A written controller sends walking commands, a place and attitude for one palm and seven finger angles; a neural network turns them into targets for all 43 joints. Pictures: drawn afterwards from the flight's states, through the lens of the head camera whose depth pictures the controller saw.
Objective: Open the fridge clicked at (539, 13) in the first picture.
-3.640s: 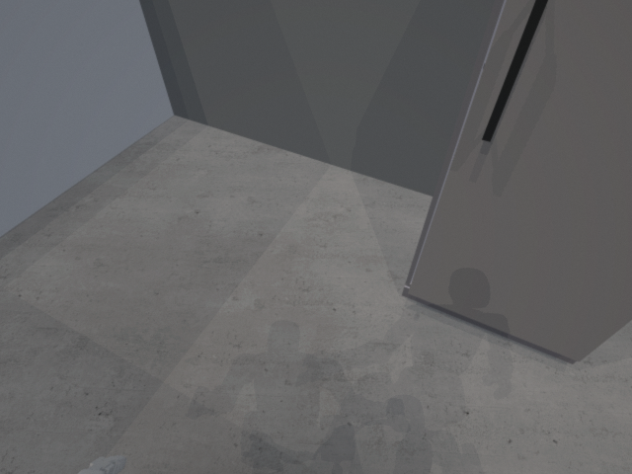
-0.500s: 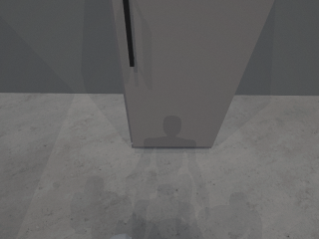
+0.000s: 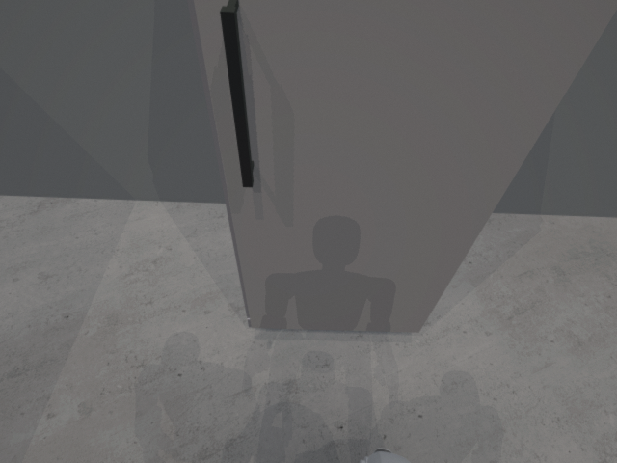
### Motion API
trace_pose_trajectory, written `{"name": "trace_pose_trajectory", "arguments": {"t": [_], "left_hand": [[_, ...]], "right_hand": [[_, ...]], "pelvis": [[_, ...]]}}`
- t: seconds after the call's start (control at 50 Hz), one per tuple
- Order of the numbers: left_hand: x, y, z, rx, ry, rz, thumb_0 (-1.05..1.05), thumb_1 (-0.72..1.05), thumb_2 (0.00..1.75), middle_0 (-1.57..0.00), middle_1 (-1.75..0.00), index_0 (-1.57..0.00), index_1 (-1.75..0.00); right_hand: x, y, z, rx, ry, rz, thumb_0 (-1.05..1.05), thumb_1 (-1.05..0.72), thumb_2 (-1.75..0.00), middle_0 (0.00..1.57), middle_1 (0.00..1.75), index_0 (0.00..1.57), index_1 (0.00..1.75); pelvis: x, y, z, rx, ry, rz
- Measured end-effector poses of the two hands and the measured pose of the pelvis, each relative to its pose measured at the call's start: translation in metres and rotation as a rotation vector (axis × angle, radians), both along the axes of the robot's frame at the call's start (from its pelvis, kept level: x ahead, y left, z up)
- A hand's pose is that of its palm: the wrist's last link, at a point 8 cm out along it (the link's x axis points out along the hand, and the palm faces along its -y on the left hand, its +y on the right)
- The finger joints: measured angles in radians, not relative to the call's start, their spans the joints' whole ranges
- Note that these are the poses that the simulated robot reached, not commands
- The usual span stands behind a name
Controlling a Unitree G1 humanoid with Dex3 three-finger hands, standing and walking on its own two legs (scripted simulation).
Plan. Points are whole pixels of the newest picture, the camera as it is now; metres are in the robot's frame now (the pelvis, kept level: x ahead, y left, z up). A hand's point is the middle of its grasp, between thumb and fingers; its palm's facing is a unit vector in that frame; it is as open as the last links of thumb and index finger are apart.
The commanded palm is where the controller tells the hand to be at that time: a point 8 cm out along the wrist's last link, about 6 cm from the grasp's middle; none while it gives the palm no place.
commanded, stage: come to a stop and stand still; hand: left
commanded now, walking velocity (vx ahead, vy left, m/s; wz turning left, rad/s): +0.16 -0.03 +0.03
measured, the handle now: (241, 106) +0.58 +0.15 +0.15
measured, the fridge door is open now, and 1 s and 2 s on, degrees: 0 0 0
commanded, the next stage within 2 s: look again from close up in 2.00 s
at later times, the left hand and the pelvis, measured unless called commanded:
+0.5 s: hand out of the picture +0.14 +0.18 -0.19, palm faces +0.12 -0.97 -0.21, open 7.3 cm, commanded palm none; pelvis +0.09 -0.01 -0.01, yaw +3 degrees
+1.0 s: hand out of the picture +0.06 +0.21 -0.18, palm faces +0.04 -0.98 -0.18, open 7.3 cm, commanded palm none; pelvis +0.05 +0.02 +0.01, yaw +1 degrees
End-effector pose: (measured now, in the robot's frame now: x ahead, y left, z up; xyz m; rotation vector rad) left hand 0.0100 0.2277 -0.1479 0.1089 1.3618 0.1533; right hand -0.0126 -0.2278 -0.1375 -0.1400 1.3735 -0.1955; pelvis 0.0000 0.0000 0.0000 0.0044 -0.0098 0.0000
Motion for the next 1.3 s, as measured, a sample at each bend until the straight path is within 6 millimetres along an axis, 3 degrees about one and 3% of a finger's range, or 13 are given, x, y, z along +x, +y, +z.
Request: {"name": "trace_pose_trajectory", "arguments": {"t": [0.12, 0.2, 0.32, 0.44, 0.52, 0.58, 0.74, 0.82, 0.9, 1.0, 1.12, 1.2, 1.3], "left_hand": [[0.070, -0.021, -0.005, 0.056, -0.069, -0.031, 0.01, 0.93, 0.90, -0.20, -0.30, -0.20, -0.30], [0.093, -0.039, -0.001, 0.063, -0.089, -0.005, 0.00, 0.93, 0.90, -0.20, -0.30, -0.20, -0.30], [0.111, -0.040, 0.006, 0.078, -0.068, 0.022, 0.00, 0.94, 0.90, -0.20, -0.30, -0.20, -0.30], [0.115, -0.021, 0.001, 0.067, -0.078, 0.051, 0.00, 0.93, 0.90, -0.20, -0.30, -0.20, -0.30], [0.114, 0.003, -0.013, 0.047, -0.082, 0.061, 0.00, 0.92, 0.90, -0.20, -0.30, -0.20, -0.30], [0.111, 0.022, -0.024, 0.032, -0.078, 0.073, 0.00, 0.91, 0.90, -0.20, -0.30, -0.20, -0.30], [0.084, 0.049, -0.012, 0.022, -0.021, 0.061, 0.00, 0.91, 0.90, -0.20, -0.30, -0.20, -0.30], [0.065, 0.053, -0.008, 0.018, 0.031, 0.043, 0.00, 0.91, 0.90, -0.20, -0.30, -0.20, -0.30], [0.052, 0.050, -0.006, 0.012, 0.058, 0.025, 0.00, 0.91, 0.90, -0.20, -0.30, -0.20, -0.30], [0.045, 0.034, -0.003, 0.009, 0.049, 0.000, 0.00, 0.91, 0.90, -0.20, -0.30, -0.20, -0.30], [0.032, -0.002, 0.001, 0.026, 0.002, -0.005, 0.00, 0.91, 0.90, -0.20, -0.30, -0.20, -0.30], [0.007, -0.026, 0.009, 0.028, 0.028, 0.022, 0.00, 0.91, 0.90, -0.20, -0.30, -0.20, -0.30], [-0.008, -0.044, 0.014, 0.011, 0.063, 0.038, 0.00, 0.91, 0.90, -0.20, -0.30, -0.20, -0.30]], "right_hand": [[0.004, -0.017, -0.029, 0.071, 0.135, -0.043, 0.00, -0.92, -0.90, 0.20, 0.30, 0.20, 0.30], [0.037, -0.028, -0.032, 0.074, 0.156, -0.020, 0.00, -0.92, -0.90, 0.20, 0.30, 0.20, 0.30], [0.112, -0.034, -0.025, 0.057, 0.056, 0.028, 0.00, -0.92, -0.90, 0.20, 0.30, 0.19, 0.30], [0.179, -0.034, -0.013, -0.003, -0.072, 0.094, 0.01, -0.93, -0.90, 0.20, 0.30, 0.19, 0.30], [0.208, -0.020, -0.001, -0.050, -0.166, 0.128, 0.01, -0.93, -0.90, 0.19, 0.30, 0.19, 0.30], [0.214, -0.005, 0.006, -0.078, -0.210, 0.154, 0.00, -0.92, -0.90, 0.19, 0.30, 0.19, 0.30], [0.186, 0.034, 0.025, -0.070, -0.202, 0.139, 0.00, -0.91, -0.90, 0.20, 0.30, 0.20, 0.30], [0.161, 0.031, 0.029, -0.087, -0.193, 0.081, -0.01, -0.93, -0.90, 0.20, 0.30, 0.20, 0.30], [0.123, 0.021, 0.028, -0.095, -0.132, 0.043, -0.01, -0.93, -0.90, 0.20, 0.30, 0.20, 0.30], [0.067, 0.007, 0.019, -0.076, -0.021, -0.003, 0.00, -0.92, -0.90, 0.20, 0.30, 0.20, 0.30], [0.011, -0.010, -0.003, -0.006, 0.087, -0.047, 0.00, -0.91, -0.90, 0.20, 0.30, 0.20, 0.30], [-0.007, -0.012, -0.011, 0.050, 0.134, -0.049, 0.00, -0.91, -0.90, 0.20, 0.30, 0.19, 0.30], [-0.008, -0.008, -0.013, 0.090, 0.130, -0.040, 0.00, -0.91, -0.90, 0.20, 0.30, 0.19, 0.30]], "pelvis": [[0.051, -0.032, -0.019, 0.010, -0.008, 0.008], [0.074, -0.041, -0.017, -0.009, -0.013, 0.025], [0.089, -0.042, -0.008, -0.002, -0.001, 0.038], [0.090, -0.024, -0.009, -0.007, -0.004, 0.049], [0.089, -0.006, -0.015, -0.024, -0.006, 0.057], [0.087, 0.008, -0.020, -0.031, -0.012, 0.056], [0.077, 0.026, 0.000, -0.055, -0.001, 0.030], [0.070, 0.030, 0.005, -0.064, 0.002, 0.013], [0.061, 0.028, 0.007, -0.067, 0.004, 0.009], [0.048, 0.019, 0.007, -0.060, 0.004, 0.017], [0.035, -0.004, 0.000, 0.001, -0.002, 0.015], [0.032, -0.014, 0.003, 0.016, -0.008, 0.006], [0.035, -0.018, 0.006, 0.016, 0.003, 0.015]]}}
